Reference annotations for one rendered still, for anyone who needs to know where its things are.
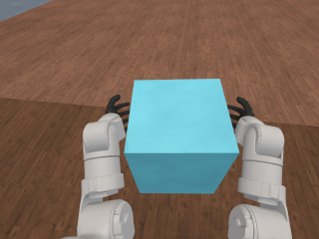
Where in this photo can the right robot upper arm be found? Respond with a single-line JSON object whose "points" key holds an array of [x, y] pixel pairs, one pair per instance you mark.
{"points": [[254, 222]]}

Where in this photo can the left robot hand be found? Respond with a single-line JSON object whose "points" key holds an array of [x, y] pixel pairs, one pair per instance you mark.
{"points": [[113, 109]]}

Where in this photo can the left robot forearm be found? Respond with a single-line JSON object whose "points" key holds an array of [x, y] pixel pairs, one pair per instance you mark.
{"points": [[102, 166]]}

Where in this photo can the right robot forearm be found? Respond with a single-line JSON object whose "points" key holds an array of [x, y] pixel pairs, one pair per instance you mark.
{"points": [[262, 155]]}

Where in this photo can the left robot upper arm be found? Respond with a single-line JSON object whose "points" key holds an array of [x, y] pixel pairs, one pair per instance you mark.
{"points": [[110, 219]]}

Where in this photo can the carton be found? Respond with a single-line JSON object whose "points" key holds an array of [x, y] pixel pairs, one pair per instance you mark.
{"points": [[180, 137]]}

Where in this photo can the right robot hand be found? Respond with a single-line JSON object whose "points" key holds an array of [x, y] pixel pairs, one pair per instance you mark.
{"points": [[245, 112]]}

